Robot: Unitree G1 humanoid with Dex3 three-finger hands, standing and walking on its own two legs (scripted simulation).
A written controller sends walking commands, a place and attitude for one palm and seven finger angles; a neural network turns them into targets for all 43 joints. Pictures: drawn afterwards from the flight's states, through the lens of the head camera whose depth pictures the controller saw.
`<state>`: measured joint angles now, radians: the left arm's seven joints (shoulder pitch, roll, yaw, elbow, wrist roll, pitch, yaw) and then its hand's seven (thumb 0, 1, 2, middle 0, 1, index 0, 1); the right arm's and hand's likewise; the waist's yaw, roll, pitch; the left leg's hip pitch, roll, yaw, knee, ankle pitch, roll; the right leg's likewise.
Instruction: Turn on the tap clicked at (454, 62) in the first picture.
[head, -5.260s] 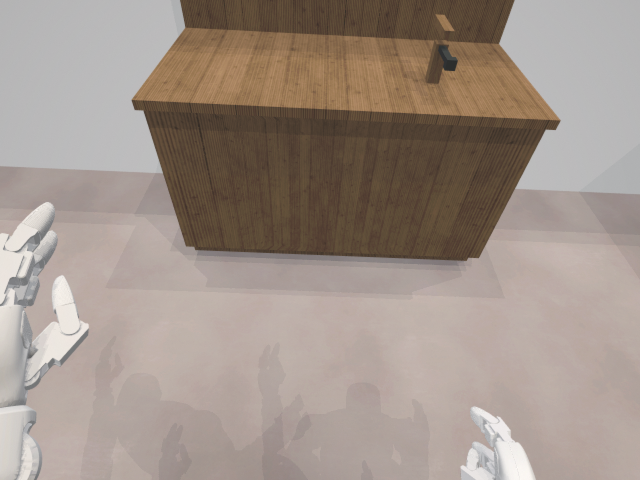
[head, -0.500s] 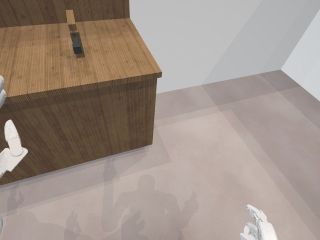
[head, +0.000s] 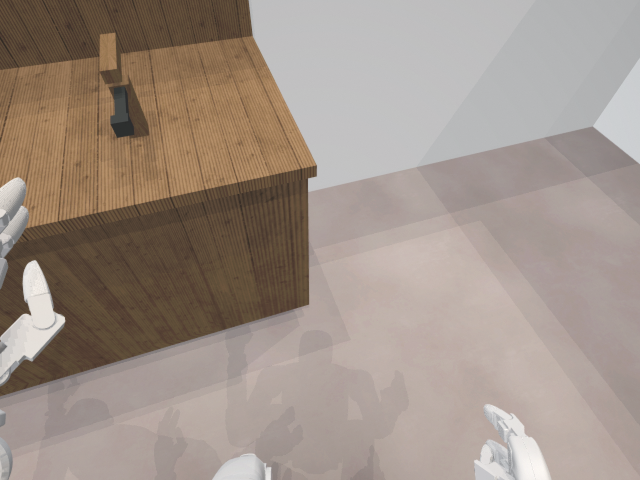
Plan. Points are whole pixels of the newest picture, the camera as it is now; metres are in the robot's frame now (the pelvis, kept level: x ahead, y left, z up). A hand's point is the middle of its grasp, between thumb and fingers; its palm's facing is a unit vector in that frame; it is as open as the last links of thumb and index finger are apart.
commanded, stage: take the last steps up to it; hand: left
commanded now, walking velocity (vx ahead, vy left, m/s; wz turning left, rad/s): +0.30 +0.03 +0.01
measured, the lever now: (122, 125) +0.63 +0.37 +0.06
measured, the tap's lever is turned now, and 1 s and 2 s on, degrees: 0 0 0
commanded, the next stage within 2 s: come to a stop and stand still in 0.80 s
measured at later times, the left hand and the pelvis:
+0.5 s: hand (132, 220) +0.33 +0.21 +0.17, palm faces +0.40 -0.78 -0.48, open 7.4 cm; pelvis +0.11 -0.02 -0.02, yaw +0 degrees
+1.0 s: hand (133, 160) +0.41 +0.23 +0.18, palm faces +0.42 -0.82 -0.38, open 7.4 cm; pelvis +0.19 -0.01 +0.00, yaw +1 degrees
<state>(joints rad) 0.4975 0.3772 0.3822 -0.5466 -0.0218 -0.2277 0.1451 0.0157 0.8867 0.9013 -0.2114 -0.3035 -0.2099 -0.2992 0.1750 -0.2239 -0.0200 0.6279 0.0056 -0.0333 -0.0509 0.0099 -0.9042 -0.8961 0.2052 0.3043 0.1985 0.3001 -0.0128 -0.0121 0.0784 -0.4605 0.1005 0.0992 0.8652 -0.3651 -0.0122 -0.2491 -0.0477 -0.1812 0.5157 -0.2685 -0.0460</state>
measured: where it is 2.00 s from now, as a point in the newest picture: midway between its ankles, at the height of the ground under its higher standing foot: outside the picture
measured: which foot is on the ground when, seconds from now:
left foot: up 0.00-0.08, down 0.10-0.46, up 0.48-0.78, down 0.80-1.00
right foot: down 0.00-0.10, up 0.12-0.42, down 0.44-0.82, up 0.84-1.00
